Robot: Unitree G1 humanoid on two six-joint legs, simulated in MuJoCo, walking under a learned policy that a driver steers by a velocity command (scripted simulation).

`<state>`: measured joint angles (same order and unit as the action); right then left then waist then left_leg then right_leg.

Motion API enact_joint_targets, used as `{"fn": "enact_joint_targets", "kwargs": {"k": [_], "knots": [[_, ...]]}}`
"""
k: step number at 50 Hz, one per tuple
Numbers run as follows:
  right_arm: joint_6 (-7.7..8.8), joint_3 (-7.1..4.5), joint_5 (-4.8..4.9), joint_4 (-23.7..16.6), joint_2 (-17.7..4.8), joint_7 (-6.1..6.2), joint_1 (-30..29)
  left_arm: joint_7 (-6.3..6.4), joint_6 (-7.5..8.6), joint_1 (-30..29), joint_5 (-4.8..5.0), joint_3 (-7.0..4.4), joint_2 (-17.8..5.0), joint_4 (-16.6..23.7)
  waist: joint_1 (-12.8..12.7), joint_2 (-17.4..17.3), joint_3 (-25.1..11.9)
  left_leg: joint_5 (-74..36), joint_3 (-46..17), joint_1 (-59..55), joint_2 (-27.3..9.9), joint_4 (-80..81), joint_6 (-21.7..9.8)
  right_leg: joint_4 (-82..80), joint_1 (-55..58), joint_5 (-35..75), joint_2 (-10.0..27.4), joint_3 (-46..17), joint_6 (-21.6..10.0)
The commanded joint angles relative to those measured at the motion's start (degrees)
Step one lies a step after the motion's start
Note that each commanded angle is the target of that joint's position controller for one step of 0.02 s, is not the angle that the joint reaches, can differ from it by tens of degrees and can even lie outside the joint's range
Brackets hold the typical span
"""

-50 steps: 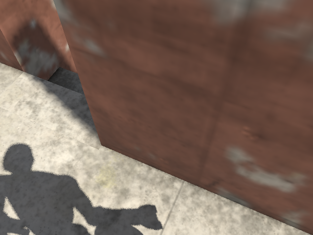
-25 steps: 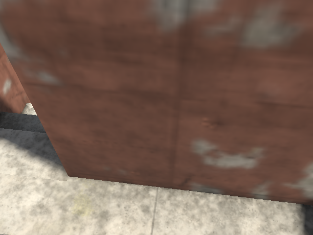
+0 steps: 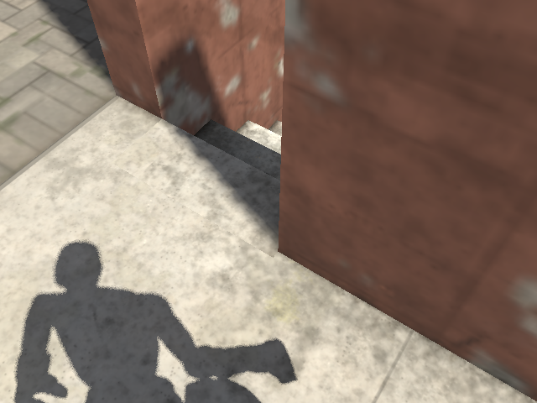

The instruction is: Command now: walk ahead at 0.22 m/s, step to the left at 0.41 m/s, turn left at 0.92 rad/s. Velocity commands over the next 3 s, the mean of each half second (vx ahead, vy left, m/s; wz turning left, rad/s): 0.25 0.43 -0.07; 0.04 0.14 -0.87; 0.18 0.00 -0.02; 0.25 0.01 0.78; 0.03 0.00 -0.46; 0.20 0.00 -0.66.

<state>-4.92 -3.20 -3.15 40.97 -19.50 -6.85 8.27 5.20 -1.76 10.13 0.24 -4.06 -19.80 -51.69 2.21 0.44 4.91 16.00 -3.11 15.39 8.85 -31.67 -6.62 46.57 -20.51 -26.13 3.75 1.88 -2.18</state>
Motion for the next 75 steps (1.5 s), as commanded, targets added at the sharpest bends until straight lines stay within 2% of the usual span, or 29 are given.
{"fn": "enact_joint_targets", "kwargs": {"k": [1,2,3,4,6,9,12,15,17,18,20,25,33,34,35,36,39,41,47,48,49,50,55,63,64,66,69,70,75], "knots": [[1.08,-0.93,-0.74,-7.0,-6.7,-0.7,-10.0,1.38,0.94,13.1,0.32,-2.1,-6.2,-2.7,-7.3,-4.2,-5.1,-9.0,-15.7,9.5,-8.1,8.7,-3.9,-19.7,17.7,9.1,-1.4,-0.3,-0.3],[1.52,-0.35,-0.04,-8.9,-5.6,-0.98,-14.0,1.62,1.68,22.3,-0.47,-3.3,-9.8,-5.3,-13.0,3.4,-7.7,-1.0,-11.1,21.8,-2.8,-1.8,0.3,-29.7,34.2,12.6,6.3,-6.8,-2.4],[1.42,1.29,-0.25,-9.8,-0.9,-0.4,-8.3,1.74,1.56,24.3,-1.89,-4.85,-17.3,-5.2,-10.1,17.7,-11.6,14.4,-6.6,28.8,-0.9,-19.5,3.5,-36.2,37.0,1.7,29.9,-34.1,-8.6],[0.21,0.72,-1.09,-9.2,-4.7,-0.65,-8.8,2.71,1.22,20.1,-2.29,-4.56,-15.7,-6.3,-7.8,15.1,-6.2,11.2,-10.2,30.3,-6.0,-28.0,3.3,-40.8,25.9,1.2,32.7,-42.7,-12.0],[-0.1,-0.69,-1.09,-7.5,-8.0,-1.06,-8.7,2.26,1.62,13.6,-1.14,-4.4,-12.6,-6.3,-2.8,6.2,-0.7,2.4,-14.9,28.9,-7.9,-37.1,3.5,-37.0,19.4,2.1,25.9,-28.1,-8.3],[0.39,0.77,-0.23,-4.2,-4.0,-2.69,-6.1,-0.03,2.66,11.9,-1.58,-4.15,-11.9,-6.6,-1.2,8.0,0.5,-0.3,-9.8,19.4,-7.1,-25.8,5.2,-34.0,12.3,10.3,14.6,-11.0,-3.2],[0.26,3.53,-0.46,-4.7,3.6,-2.25,-11.7,-0.06,3.08,13.5,-2.17,-5.73,-14.8,-6.5,-3.5,14.1,3.7,7.8,3.9,1.5,-7.2,-6.3,6.1,-38.1,-2.3,8.5,11.6,-6.8,-2.1],[0.39,2.36,-0.46,0.5,2.5,0.21,-2.4,-0.36,3.27,13.1,-1.61,-6.04,-14.2,-4.6,0.3,12.3,2.4,-3.6,7.0,-13.4,-6.9,7.0,2.5,-34.4,-7.3,13.3,11.2,-8.1,-2.2],[2.17,0.29,-1.73,6.3,-4.4,1.09,11.7,-1.62,3.06,15.8,-2.39,-3.6,-5.6,-3.5,4.4,-3.4,-10.4,0.8,1.7,-31.0,-14.5,11.8,2.1,-7.1,-11.9,-4.5,1.0,-1.2,-1.4],[3.03,-1.34,-2.44,5.1,-12.8,1.39,11.7,-1.35,1.71,15.4,-2.27,-2.29,-0.7,-1.2,6.6,-22.6,-13.0,-1.0,-12.2,-30.6,-25.3,14.2,-3.1,6.4,-24.8,-16.1,-6.3,2.8,-0.8],[4.44,0.25,-0.31,5.6,-5.9,3.64,7.3,-1.2,0.72,10.6,-1.96,-2.93,-4.6,-0.2,2.9,-15.6,-8.3,-15.5,-7.2,-20.1,-24.1,14.3,-2.4,17.8,-21.6,-10.5,-2.6,-3.3,-3.7],[5.21,2.15,-0.55,2.3,1.3,6.59,-3.7,-3.05,-1.08,11.4,-2.11,-2.67,-1.7,0.4,-5.5,-8.5,-6.1,-32.1,3.0,-11.0,-22.8,13.4,-5.1,17.9,-13.4,-0.2,-0.2,1.9,-0.6],[5.29,1.38,2.44,2.1,-3.0,8.3,-2.5,-4.82,-2.3,12.9,-2.05,-1.45,-3.0,5.6,-9.8,-4.3,-10.1,-57.6,12.7,-3.8,-20.8,-8.0,0.4,-11.0,13.8,6.8,-4.4,5.5,-6.1],[5.11,0.91,3.23,2.4,-4.9,8.33,-1.3,-4.76,-1.81,16.1,-2.27,-1.73,-4.3,5.8,-12.9,1.0,-11.0,-38.8,13.4,4.1,-17.3,-19.7,2.5,-21.5,23.1,11.8,-1.9,-0.2,-7.8],[4.83,2.25,2.85,-0.8,0.5,7.88,1.6,-4.12,-1.95,12.3,-2.51,-3.39,-14.3,8.2,-7.3,20.6,-9.4,18.1,13.0,25.9,-6.1,-37.4,7.4,-25.1,31.9,35.3,18.2,-30.6,-17.4],[4.13,1.3,-0.04,-0.9,-5.3,7.25,0.8,-3.66,-1.79,9.8,0.37,-4.3,-14.6,10.6,-8.7,14.2,-14.4,21.7,-2.8,25.4,-6.1,-45.6,9.8,-28.7,26.8,37.7,21.8,-42.6,-24.0],[4.45,0.55,1.43,-1.0,-6.0,7.33,-0.6,-4.0,-2.12,-5.8,0.33,-2.2,-8.7,13.8,-1.2,1.6,-2.0,8.5,-2.1,19.3,-10.3,-32.5,11.2,-29.5,11.7,34.1,10.0,-22.3,-15.8],[4.49,1.57,1.8,-1.5,-2.8,6.89,0.8,-3.98,-2.65,-8.1,1.47,-1.58,-6.9,12.1,0.7,6.8,-4.4,6.3,2.7,9.2,-9.2,-20.4,11.9,-23.9,8.3,44.2,-0.7,-10.0,-12.4],[4.65,1.72,1.76,-2.2,-2.7,8.49,5.9,-6.04,-2.55,-12.0,-0.52,-3.51,-9.9,14.2,1.1,5.7,-10.1,-2.9,4.4,-8.1,-6.1,5.1,10.9,-17.7,1.8,29.6,-3.0,-18.7,-5.1],[5.33,0.7,0.84,-1.3,-6.2,9.32,9.8,-5.67,-2.21,-13.8,-0.73,-2.94,-7.7,15.8,3.0,0.6,-9.5,-0.6,-1.0,-13.9,-12.8,12.1,9.6,-11.5,-5.9,19.3,-6.9,-17.5,-1.9],[5.2,-0.33,0.67,-2.6,-12.4,9.9,9.6,-5.37,-1.64,-10.8,-0.76,-1.3,-0.7,17.2,1.2,-16.6,-9.3,2.9,-21.7,-17.4,-33.9,19.6,4.5,3.2,-15.3,-3.1,-14.2,-7.2,1.3],[4.55,-0.34,0.29,-4.0,-13.1,9.96,4.3,-6.0,-1.82,-7.8,-3.15,-2.12,-5.8,16.3,-1.6,-19.2,-8.3,3.9,-29.2,-8.6,-38.8,22.5,-2.2,13.1,-16.1,-7.8,-10.6,-6.6,1.6],[4.86,0.69,1.14,-5.1,-6.5,9.4,-1.8,-8.68,-2.36,-3.3,-1.36,-2.96,-6.0,12.0,-3.8,-11.0,-5.5,-18.0,-2.9,-6.0,-23.2,13.6,-0.3,20.0,-9.3,3.2,-7.1,-4.3,5.4],[4.15,-0.4,2.54,-0.1,-8.1,6.24,3.4,-5.25,-1.84,-1.4,-1.23,0.63,-1.0,6.9,-2.7,-14.8,-6.9,-25.7,-5.3,-2.7,-20.3,7.4,0.1,-28.3,14.2,13.3,-8.4,1.4,1.6],[4.31,-0.57,2.64,0.2,-7.7,5.97,5.9,-4.7,-1.09,-0.5,-1.71,0.19,-3.9,6.3,-2.1,-11.5,-7.9,-20.6,-5.4,1.9,-18.9,6.3,2.8,-31.5,20.8,16.2,-4.7,-2.8,0.6],[4.12,0.44,2.96,-3.4,-3.1,6.09,4.4,-3.85,-0.55,-3.4,-1.52,-2.37,-14.9,6.5,-1.9,17.1,-6.3,15.5,3.9,13.4,-9.1,-11.6,6.5,-33.0,14.8,16.8,16.5,-19.5,-7.4],[2.62,-1.74,2.74,0.8,-6.6,5.74,7.0,-3.27,0.67,-9.0,-1.65,0.24,-4.6,8.5,0.4,8.3,-3.2,11.4,0.8,15.0,-10.3,-29.8,5.5,-30.4,13.0,32.8,11.8,-8.6,-7.4],[2.84,-0.97,3.35,-1.4,-4.9,3.71,-0.5,-4.99,2.86,-6.6,-1.36,-0.75,-6.1,8.5,-2.9,15.5,-8.3,0.3,1.7,23.8,-13.5,-33.0,4.3,-36.5,16.0,-13.7,12.2,-13.3,-4.3],[3.96,-1.82,1.02,-0.6,-3.7,2.19,-2.3,-4.11,7.11,4.0,-2.77,-1.05,-4.5,4.7,-5.3,3.7,-5.0,-1.7,0.5,35.2,-12.8,-34.4,5.6,-40.3,29.6,-2.0,14.7,-10.1,-5.5]]}}
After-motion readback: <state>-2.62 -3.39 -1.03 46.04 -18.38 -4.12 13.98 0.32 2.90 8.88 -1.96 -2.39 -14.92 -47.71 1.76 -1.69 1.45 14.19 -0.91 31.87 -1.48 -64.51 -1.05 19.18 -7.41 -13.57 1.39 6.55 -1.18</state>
